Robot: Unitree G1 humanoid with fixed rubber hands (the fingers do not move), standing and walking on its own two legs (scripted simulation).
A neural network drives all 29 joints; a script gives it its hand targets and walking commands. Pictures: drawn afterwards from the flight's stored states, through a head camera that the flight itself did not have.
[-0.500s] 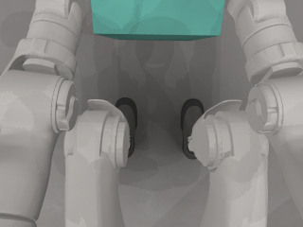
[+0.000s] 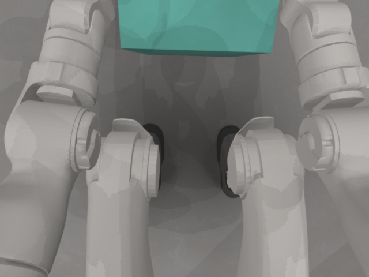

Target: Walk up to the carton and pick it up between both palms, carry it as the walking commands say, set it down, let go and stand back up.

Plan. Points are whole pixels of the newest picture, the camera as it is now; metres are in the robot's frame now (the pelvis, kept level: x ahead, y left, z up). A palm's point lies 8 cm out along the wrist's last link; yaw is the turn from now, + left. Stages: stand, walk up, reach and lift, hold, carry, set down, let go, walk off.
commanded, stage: reach and lift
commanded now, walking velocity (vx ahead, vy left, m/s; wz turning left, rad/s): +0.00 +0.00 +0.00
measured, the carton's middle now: out of the picture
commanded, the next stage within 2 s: none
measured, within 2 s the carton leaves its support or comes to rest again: neither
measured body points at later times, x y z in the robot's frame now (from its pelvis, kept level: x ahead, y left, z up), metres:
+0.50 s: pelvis -0.01 -0.01 +0.04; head +0.36 +0.00 +0.28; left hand +0.56 +0.15 -0.12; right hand +0.56 -0.14 -0.12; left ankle +0.12 +0.11 -0.33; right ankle +0.11 -0.12 -0.33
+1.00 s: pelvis -0.02 +0.00 +0.08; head +0.34 +0.01 +0.34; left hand +0.55 +0.15 -0.05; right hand +0.54 -0.15 -0.05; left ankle +0.12 +0.11 -0.33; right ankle +0.11 -0.12 -0.33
